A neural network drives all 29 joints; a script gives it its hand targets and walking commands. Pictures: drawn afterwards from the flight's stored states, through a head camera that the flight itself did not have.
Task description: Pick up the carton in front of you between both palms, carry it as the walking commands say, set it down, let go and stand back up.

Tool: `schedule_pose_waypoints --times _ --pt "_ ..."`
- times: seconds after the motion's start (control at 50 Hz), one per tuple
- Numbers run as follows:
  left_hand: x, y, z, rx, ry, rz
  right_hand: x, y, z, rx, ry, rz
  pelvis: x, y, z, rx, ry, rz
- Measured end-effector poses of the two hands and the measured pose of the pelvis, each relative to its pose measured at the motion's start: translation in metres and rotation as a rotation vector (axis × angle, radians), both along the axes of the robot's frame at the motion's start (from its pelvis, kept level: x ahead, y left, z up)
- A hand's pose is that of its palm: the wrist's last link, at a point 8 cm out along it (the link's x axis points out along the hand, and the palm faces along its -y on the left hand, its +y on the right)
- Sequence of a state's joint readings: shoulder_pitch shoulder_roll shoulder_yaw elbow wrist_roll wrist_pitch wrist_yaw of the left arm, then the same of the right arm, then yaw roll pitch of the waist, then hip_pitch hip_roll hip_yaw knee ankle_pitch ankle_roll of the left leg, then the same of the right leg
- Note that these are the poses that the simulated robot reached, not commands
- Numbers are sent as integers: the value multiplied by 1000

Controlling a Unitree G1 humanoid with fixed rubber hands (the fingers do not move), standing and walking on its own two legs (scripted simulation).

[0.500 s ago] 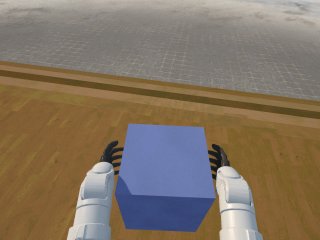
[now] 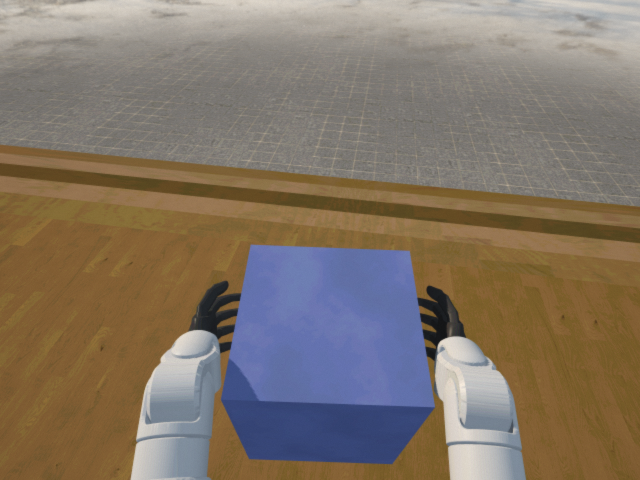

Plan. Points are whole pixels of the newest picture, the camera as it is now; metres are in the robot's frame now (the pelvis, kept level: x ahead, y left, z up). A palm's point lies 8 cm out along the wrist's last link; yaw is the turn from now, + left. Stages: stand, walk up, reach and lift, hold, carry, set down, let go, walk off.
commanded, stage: carry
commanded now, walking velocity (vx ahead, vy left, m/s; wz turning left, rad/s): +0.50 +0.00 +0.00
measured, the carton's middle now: (325, 360) +0.30 +0.01 +0.00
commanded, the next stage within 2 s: none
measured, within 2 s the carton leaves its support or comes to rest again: neither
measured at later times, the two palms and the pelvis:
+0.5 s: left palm (255, 237) +0.46 +0.12 +0.08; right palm (449, 248) +0.45 -0.18 +0.08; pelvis +0.24 -0.03 -0.01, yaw +0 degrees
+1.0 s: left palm (269, 150) +0.77 +0.14 +0.07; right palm (406, 151) +0.77 -0.16 +0.08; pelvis +0.56 -0.01 -0.02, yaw +0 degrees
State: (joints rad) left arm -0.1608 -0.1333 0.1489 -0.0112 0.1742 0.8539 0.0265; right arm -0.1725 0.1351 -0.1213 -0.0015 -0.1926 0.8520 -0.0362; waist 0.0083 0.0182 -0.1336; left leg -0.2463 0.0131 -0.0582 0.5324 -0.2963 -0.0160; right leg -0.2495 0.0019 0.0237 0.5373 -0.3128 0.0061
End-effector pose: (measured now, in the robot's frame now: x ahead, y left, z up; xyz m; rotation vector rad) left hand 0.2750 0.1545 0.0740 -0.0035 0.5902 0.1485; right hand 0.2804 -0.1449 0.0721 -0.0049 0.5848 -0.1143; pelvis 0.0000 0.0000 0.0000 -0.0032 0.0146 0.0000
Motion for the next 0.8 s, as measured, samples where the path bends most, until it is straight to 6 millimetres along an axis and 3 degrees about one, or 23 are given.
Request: schedule_pose_waypoints --times 0.08,0.18,0.28,0.4,0.46,0.56,0.62,0.7,0.8 --pt "22 -10 15 -9 -35 -1 20 -10 15 20 -35 -20 25 -7 -1 0 39 35" --pt "47 0 24 -31 -34 32 54 0 31 33 -34 -12 63 -2 2 29 71 41" --pt "74 7 21 -51 7 62 80 7 23 49 10 -18 111 4 0 24 90 -7" --pt "125 -14 16 -78 91 22 112 -15 14 85 94 -108 172 -4 8 -6 95 -3" --pt "161 -25 13 -67 77 36 145 -29 12 99 77 -130 208 -16 3 -4 83 0" --pt "224 -40 -1 -52 35 90 219 -47 -1 112 36 -108 272 -40 -17 -17 57 29" --pt "248 -42 -3 -76 76 123 257 -46 1 107 79 -68 302 -48 -9 -7 66 48" --pt "278 -40 8 -94 94 151 302 -41 9 109 99 -13 345 -53 7 10 74 52" --pt "337 -36 27 -82 48 149 360 -36 24 107 53 1 405 -49 15 25 74 45"
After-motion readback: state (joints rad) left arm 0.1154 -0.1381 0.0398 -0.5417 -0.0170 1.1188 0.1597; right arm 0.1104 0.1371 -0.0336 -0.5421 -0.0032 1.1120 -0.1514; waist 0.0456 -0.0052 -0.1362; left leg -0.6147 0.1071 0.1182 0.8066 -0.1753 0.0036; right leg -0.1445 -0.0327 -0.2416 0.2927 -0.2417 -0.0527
